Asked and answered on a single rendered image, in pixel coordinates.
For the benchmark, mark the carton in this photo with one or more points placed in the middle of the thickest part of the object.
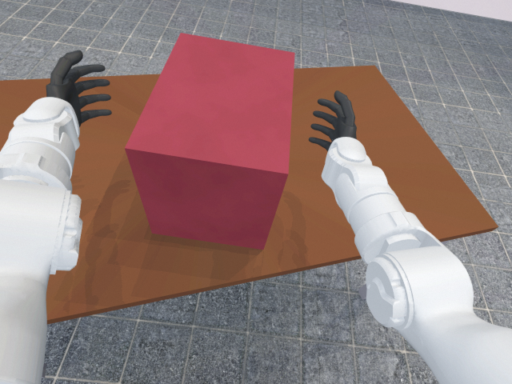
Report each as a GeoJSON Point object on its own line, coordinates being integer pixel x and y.
{"type": "Point", "coordinates": [210, 152]}

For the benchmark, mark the table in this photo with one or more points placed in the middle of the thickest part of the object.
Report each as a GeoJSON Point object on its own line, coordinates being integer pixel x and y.
{"type": "Point", "coordinates": [122, 264]}

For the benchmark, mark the right robot forearm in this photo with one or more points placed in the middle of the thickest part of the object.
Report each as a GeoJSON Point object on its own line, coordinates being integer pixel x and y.
{"type": "Point", "coordinates": [378, 219]}

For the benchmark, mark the left robot forearm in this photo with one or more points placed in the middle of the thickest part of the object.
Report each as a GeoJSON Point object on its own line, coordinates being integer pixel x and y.
{"type": "Point", "coordinates": [41, 146]}

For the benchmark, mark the robot right hand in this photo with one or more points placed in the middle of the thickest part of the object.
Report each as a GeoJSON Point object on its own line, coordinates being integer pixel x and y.
{"type": "Point", "coordinates": [343, 124]}

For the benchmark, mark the robot left upper arm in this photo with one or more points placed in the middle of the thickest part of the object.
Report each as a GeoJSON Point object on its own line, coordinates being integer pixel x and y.
{"type": "Point", "coordinates": [40, 232]}

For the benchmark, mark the robot left hand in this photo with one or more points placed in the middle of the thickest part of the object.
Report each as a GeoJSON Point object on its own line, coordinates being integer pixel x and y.
{"type": "Point", "coordinates": [63, 85]}

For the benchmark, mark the robot right upper arm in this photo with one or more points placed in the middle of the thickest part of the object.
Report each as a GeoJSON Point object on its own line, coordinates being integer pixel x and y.
{"type": "Point", "coordinates": [426, 295]}

